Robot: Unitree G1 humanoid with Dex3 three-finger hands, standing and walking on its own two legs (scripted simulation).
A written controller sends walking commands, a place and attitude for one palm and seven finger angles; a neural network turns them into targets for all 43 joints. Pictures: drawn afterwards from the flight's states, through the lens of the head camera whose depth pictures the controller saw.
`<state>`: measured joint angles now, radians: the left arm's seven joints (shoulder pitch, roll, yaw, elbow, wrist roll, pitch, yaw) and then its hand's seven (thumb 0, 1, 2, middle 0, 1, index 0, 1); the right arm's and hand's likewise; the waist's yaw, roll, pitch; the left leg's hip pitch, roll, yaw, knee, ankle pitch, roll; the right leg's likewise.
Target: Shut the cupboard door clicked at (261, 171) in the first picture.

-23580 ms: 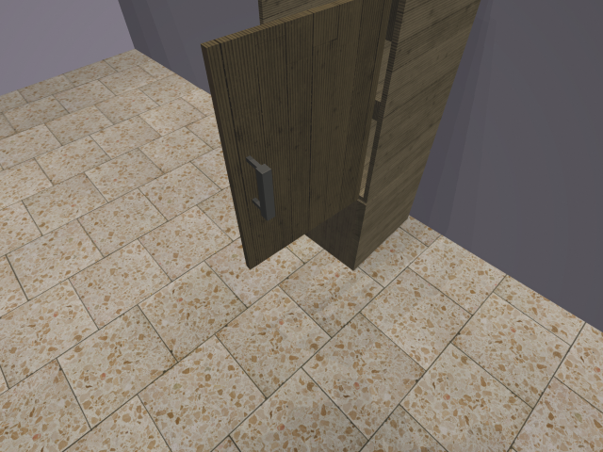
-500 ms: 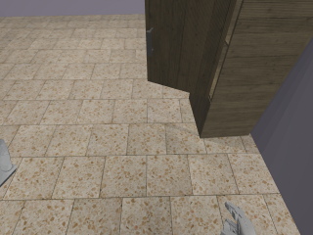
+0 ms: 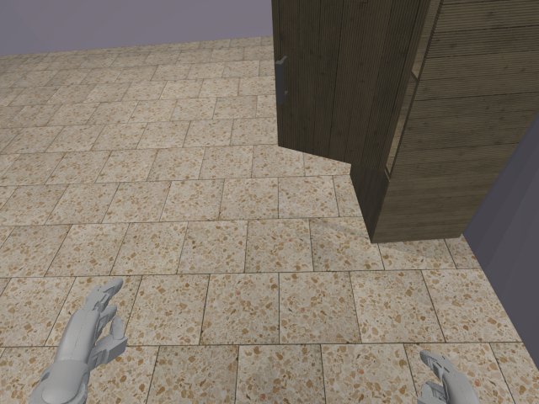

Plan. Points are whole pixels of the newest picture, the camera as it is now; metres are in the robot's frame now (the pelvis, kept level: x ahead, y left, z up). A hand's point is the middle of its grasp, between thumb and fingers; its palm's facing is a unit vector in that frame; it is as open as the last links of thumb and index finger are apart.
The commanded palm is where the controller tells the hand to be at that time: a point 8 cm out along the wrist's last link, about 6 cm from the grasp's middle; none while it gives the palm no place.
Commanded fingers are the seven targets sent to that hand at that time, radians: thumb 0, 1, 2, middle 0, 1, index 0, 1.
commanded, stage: let the arm hang, fingers relaxed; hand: left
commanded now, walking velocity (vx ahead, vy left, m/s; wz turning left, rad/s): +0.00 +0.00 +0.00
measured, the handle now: (282, 80) +1.06 +0.03 -0.04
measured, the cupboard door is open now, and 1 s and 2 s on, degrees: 62 62 62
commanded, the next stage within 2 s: look to check the result in 0.96 s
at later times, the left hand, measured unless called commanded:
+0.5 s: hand out of the picture -0.07 +0.20 -0.16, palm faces +0.00 -0.98 -0.22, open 7.3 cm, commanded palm none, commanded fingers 0.00 0.90 0.90 -0.20 -0.30 -0.20 -0.30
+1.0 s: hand out of the picture -0.01 +0.17 -0.16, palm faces +0.00 -0.98 -0.18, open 7.4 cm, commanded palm none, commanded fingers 0.00 0.90 0.90 -0.20 -0.30 -0.20 -0.30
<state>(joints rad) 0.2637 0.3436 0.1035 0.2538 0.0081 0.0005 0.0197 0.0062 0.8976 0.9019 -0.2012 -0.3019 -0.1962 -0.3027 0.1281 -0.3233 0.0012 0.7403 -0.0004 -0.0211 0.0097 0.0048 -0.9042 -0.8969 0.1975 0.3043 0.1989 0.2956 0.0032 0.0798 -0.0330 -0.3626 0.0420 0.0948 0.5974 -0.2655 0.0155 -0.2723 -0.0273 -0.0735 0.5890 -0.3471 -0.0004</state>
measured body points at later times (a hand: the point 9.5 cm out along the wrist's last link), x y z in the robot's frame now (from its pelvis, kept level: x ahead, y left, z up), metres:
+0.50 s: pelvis -0.01 +0.01 +0.01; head +0.01 +0.01 +0.46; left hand -0.07 +0.25 -0.14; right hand -0.04 -0.21 -0.15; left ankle +0.03 +0.11 -0.73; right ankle -0.02 -0.12 -0.73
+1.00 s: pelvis +0.00 +0.01 +0.01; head +0.01 +0.01 +0.46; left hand -0.01 +0.23 -0.15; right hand -0.03 -0.21 -0.15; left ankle +0.03 +0.11 -0.73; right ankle -0.02 -0.12 -0.73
